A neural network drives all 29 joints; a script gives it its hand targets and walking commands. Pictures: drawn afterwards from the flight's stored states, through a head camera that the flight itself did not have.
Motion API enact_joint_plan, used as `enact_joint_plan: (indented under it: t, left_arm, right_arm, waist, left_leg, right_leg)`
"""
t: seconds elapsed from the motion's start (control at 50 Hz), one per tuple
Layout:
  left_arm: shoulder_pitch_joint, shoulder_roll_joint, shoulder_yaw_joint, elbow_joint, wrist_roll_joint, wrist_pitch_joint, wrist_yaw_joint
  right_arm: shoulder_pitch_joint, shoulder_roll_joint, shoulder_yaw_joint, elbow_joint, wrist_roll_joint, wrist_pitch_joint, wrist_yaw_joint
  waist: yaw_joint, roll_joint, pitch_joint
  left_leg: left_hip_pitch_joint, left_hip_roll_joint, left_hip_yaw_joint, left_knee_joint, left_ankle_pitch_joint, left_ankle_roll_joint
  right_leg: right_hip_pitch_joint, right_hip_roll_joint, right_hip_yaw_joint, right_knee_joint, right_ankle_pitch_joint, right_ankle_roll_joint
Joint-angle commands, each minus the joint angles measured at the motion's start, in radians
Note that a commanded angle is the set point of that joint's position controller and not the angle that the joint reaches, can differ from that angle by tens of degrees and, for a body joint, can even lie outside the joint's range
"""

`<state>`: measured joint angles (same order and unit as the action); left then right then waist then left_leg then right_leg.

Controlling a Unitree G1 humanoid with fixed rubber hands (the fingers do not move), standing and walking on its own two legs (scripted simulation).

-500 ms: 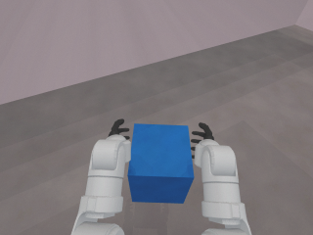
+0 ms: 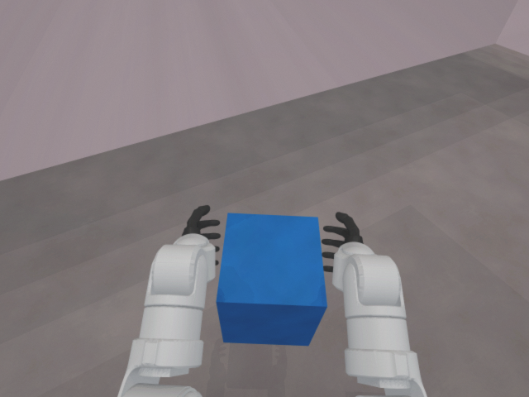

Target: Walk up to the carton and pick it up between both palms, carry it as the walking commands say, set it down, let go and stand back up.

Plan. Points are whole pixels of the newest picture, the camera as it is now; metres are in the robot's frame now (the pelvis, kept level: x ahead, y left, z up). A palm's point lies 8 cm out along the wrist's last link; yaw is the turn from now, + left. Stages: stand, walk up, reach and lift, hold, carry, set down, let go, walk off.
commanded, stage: carry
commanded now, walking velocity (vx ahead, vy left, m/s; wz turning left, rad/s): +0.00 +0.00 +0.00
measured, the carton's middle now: (269, 281) +0.32 +0.00 -0.02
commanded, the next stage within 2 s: none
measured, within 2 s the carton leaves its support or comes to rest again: neither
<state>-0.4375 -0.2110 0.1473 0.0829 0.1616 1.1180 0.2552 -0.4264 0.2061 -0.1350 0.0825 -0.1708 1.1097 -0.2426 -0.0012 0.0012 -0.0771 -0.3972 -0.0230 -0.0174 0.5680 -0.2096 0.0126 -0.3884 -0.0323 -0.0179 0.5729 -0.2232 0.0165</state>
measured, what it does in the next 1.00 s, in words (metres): stands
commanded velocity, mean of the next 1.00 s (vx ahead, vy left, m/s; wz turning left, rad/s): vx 0.00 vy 0.00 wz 0.00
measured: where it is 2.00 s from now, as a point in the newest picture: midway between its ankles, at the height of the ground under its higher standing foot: outside the picture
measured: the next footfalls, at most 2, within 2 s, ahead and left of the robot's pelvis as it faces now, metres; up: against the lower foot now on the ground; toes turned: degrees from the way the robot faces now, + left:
none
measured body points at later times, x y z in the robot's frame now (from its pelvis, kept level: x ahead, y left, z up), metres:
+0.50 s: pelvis +0.00 -0.01 +0.00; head -0.02 -0.01 +0.45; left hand +0.31 +0.11 +0.08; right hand +0.31 -0.13 +0.07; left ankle +0.05 +0.11 -0.73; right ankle +0.05 -0.13 -0.73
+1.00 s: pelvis +0.00 -0.01 +0.00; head -0.02 -0.01 +0.45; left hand +0.31 +0.11 +0.07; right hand +0.31 -0.13 +0.07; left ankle +0.05 +0.11 -0.73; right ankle +0.04 -0.13 -0.73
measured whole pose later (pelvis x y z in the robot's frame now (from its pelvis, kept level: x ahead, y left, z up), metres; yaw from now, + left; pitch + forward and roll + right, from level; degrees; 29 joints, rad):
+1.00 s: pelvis +0.00 -0.01 +0.00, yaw +0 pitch +2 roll +0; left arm -0.36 -0.18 0.10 0.03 0.14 1.10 0.21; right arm -0.36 0.18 -0.09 0.05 -0.15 1.09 -0.22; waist -0.01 0.00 -0.10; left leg -0.40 -0.01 -0.02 0.56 -0.20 0.00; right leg -0.39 -0.03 -0.03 0.57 -0.22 0.01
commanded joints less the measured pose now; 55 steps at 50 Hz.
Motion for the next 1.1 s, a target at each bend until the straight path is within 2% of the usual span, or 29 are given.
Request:
enact_joint_plan:
  t: [0.0,0.1,0.46,1.08]
  left_arm:
    - [-0.468,-1.066,-0.562,-0.087,-0.421,-0.023,-0.328]
    - [-0.411,-1.044,-0.578,-0.109,-0.416,-0.022,-0.327]
    - [-0.393,-1.03,-0.59,-0.132,-0.423,-0.027,-0.329]
    - [-0.366,-1.012,-0.573,-0.115,-0.397,-0.063,-0.327]
  right_arm:
    - [-0.486,1.033,0.561,-0.09,0.416,-0.026,0.302]
    - [-0.438,1.014,0.58,-0.099,0.416,-0.025,0.304]
    - [-0.425,1.006,0.592,-0.12,0.417,-0.033,0.302]
    - [-0.405,0.982,0.568,-0.102,0.389,-0.072,0.3]
  waist:
    - [-0.002,0.004,-0.332]
    - [-0.002,0.005,-0.327]
    - [-0.005,-0.006,-0.302]
    - [-0.003,0.0,-0.308]
  left_leg:
    - [0.108,0.117,-0.091,-0.092,0.086,0.038]
    - [0.103,0.12,-0.097,-0.093,0.088,0.037]
    - [0.087,0.113,-0.094,-0.1,0.02,0.029]
    - [0.093,0.116,-0.092,-0.095,0.046,0.03]
  right_leg:
    - [0.135,-0.088,0.072,-0.072,0.046,-0.047]
    - [0.126,-0.088,0.073,-0.071,0.046,-0.044]
    - [0.102,-0.094,0.083,-0.102,0.0,-0.039]
    - [0.109,-0.092,0.075,-0.09,0.022,-0.034]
